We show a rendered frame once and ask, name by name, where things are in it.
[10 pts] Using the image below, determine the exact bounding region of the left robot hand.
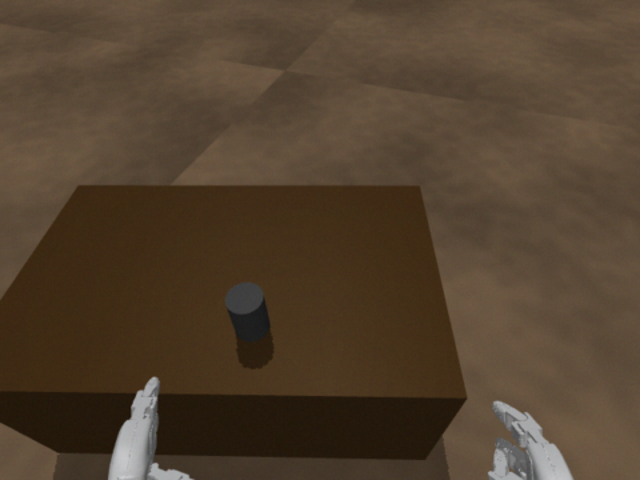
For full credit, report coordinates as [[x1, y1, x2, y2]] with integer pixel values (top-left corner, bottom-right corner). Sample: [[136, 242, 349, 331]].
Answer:
[[108, 377, 194, 480]]

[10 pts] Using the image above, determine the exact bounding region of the right robot hand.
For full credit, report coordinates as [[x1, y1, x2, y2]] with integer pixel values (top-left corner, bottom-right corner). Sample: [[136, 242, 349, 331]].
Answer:
[[488, 401, 574, 480]]

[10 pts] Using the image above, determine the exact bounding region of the can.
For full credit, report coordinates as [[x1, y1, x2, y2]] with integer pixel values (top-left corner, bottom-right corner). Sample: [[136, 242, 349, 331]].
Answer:
[[225, 282, 270, 342]]

